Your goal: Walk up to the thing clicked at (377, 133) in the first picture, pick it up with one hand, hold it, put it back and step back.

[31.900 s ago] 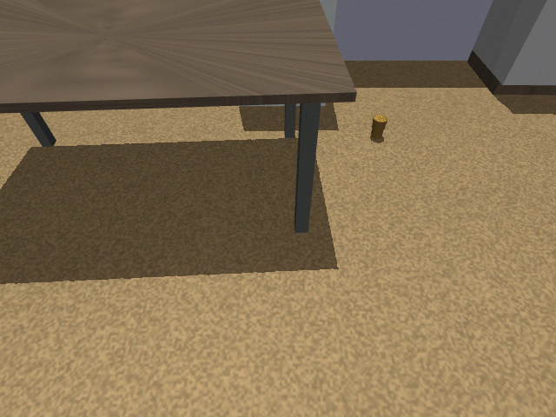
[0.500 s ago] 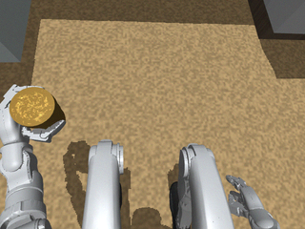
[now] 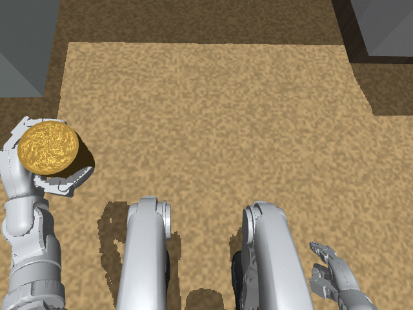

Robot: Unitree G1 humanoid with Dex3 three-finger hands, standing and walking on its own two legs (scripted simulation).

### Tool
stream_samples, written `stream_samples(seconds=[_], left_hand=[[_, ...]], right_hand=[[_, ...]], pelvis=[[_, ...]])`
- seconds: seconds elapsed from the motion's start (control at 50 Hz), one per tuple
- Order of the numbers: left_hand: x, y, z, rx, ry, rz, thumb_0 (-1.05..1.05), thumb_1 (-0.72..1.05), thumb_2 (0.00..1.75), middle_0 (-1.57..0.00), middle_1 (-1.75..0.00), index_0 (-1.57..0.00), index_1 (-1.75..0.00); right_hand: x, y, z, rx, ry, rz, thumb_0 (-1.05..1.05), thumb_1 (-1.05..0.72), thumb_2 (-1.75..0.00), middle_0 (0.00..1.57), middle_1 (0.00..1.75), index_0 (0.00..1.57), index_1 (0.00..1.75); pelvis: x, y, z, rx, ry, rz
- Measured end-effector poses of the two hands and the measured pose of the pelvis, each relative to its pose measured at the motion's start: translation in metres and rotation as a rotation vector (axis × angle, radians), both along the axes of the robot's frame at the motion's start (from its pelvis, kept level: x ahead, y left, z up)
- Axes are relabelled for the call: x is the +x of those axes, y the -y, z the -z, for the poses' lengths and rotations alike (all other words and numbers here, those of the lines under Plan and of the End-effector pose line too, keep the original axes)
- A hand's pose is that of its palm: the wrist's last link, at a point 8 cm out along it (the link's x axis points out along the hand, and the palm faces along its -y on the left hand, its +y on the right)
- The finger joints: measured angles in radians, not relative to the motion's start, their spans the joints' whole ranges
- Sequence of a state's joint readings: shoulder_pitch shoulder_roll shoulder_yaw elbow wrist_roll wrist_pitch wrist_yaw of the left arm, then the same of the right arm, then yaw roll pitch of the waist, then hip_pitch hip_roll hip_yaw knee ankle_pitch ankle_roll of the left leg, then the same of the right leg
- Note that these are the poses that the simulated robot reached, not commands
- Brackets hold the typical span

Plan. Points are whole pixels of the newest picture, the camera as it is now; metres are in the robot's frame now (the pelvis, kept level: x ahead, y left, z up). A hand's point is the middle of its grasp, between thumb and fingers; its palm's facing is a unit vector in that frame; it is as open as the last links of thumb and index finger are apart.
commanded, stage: lift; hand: left
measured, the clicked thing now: (66, 157) +0.37 +0.29 -0.02
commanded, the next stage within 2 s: hold in 1.90 s
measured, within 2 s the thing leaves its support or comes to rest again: neither
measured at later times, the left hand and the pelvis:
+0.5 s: hand (17, 111) +0.37 +0.26 +0.15, palm faces +0.33 -0.94 -0.04, open 10.5 cm; pelvis +0.03 +0.00 +0.13, yaw +2 degrees
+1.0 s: hand out of the picture +0.37 +0.25 +0.27, palm faces +0.34 -0.94 -0.04, open 10.5 cm; pelvis +0.05 +0.01 +0.24, yaw +5 degrees
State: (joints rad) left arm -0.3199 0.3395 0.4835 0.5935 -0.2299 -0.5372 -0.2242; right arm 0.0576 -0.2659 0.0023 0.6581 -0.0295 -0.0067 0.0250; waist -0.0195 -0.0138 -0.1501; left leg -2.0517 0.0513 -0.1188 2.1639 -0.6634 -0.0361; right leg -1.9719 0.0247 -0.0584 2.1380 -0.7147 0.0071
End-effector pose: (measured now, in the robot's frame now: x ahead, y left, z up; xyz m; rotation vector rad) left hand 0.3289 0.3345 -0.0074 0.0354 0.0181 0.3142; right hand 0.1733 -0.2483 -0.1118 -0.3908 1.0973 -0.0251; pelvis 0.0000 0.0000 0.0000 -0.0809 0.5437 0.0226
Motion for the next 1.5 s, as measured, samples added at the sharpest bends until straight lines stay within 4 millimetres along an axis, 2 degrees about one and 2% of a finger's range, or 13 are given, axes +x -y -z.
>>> stream_samples(seconds=[0.16, 0.3, 0.58, 0.68, 0.8, 0.92, 1.14, 1.5], left_hand=[[-0.003, 0.006, -0.041, -0.008, -0.004, 0.006, -0.05, -0.42, 1.0, -0.68, -0.98, -0.7, -1.01], [0.0, 0.018, -0.086, -0.004, -0.013, 0.014, -0.05, -0.42, 1.0, -0.69, -0.98, -0.7, -1.01], [0.001, 0.032, -0.195, -0.001, -0.018, -0.03, -0.05, -0.42, 1.0, -0.68, -0.98, -0.7, -1.01], [0.002, 0.035, -0.224, -0.01, -0.021, -0.031, -0.05, -0.42, 1.0, -0.68, -0.98, -0.7, -1.01], [0.003, 0.039, -0.248, -0.016, -0.041, -0.028, -0.05, -0.42, 1.0, -0.68, -0.98, -0.7, -1.01], [0.0, 0.042, -0.272, -0.013, -0.033, -0.034, -0.05, -0.42, 1.0, -0.69, -0.97, -0.71, -1.0], [0.001, 0.051, -0.303, -0.005, -0.025, -0.024, -0.05, -0.43, 1.0, -0.7, -0.96, -0.72, -0.99], [0.005, 0.064, -0.338, -0.013, -0.011, -0.036, -0.05, -0.42, 1.0, -0.7, -0.96, -0.71, -0.99]], right_hand=[[0.017, -0.007, -0.033, 0.024, 0.046, 0.01, 0.01, -0.91, -0.89, 0.2, 0.3, 0.2, 0.3], [0.035, -0.013, -0.069, 0.038, 0.088, 0.023, 0.01, -0.9, -0.89, 0.2, 0.3, 0.2, 0.3], [0.056, -0.025, -0.168, 0.056, 0.168, 0.049, 0.01, -0.9, -0.89, 0.2, 0.3, 0.2, 0.3], [0.057, -0.027, -0.201, 0.054, 0.193, 0.052, 0.01, -0.9, -0.89, 0.2, 0.3, 0.2, 0.3], [0.052, -0.028, -0.232, 0.051, 0.204, 0.061, 0.01, -0.9, -0.89, 0.2, 0.3, 0.2, 0.3], [0.045, -0.031, -0.252, 0.058, 0.192, 0.062, 0.01, -0.9, -0.89, 0.2, 0.3, 0.2, 0.3], [0.04, -0.035, -0.275, 0.082, 0.184, 0.057, 0.01, -0.91, -0.89, 0.2, 0.3, 0.2, 0.3], [0.053, -0.033, -0.311, 0.077, 0.214, 0.039, 0.01, -0.91, -0.89, 0.2, 0.3, 0.2, 0.3]], pelvis=[[0.006, 0.0, -0.033, 0.0, -0.014, -0.009], [0.014, -0.002, -0.068, 0.0, -0.01, -0.019], [0.037, -0.005, -0.156, 0.009, 0.065, -0.045], [0.043, -0.007, -0.183, 0.013, 0.106, -0.055], [0.048, -0.01, -0.21, 0.02, 0.153, -0.064], [0.052, -0.011, -0.231, 0.028, 0.193, -0.069], [0.056, -0.01, -0.259, 0.041, 0.25, -0.074], [0.066, -0.006, -0.29, 0.057, 0.322, -0.079]])
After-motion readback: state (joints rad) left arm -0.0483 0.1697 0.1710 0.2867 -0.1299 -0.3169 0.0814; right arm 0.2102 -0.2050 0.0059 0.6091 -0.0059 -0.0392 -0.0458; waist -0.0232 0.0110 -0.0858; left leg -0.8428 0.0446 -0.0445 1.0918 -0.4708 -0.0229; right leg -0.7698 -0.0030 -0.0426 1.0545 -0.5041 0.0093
